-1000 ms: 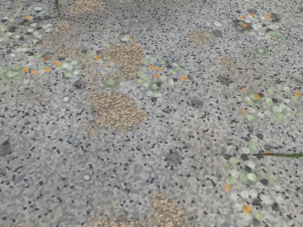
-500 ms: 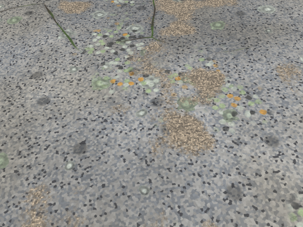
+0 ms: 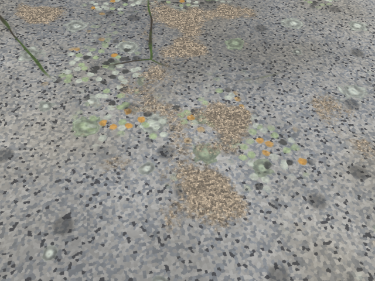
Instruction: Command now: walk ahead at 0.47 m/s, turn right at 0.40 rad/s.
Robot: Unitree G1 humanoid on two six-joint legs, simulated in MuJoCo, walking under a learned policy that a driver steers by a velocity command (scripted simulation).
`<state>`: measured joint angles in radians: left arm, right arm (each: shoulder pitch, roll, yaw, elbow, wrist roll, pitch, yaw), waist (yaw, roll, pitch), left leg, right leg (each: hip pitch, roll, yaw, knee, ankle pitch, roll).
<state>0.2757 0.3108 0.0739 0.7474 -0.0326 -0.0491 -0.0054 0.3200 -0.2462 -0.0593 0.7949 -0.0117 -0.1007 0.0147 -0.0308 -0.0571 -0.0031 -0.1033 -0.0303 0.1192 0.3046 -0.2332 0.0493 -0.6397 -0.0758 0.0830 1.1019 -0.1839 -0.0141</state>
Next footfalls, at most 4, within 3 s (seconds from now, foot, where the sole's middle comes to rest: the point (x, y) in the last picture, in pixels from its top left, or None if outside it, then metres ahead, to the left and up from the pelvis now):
0.30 right None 0.32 -0.13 -0.78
0.76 left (185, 242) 0.65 -0.01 -0.78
1.28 right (270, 210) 0.78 -0.36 -0.78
1.82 left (225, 144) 1.13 -0.21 -0.78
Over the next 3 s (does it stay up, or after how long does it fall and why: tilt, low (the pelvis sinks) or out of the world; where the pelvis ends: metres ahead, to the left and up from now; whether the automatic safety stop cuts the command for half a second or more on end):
stays up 1.33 -0.35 -0.02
